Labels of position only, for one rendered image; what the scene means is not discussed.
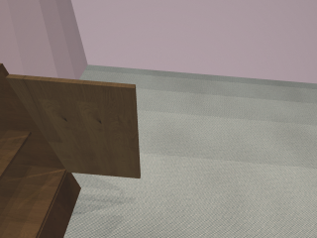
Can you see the cupboard door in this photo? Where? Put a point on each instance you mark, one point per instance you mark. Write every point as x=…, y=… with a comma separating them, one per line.
x=92, y=126

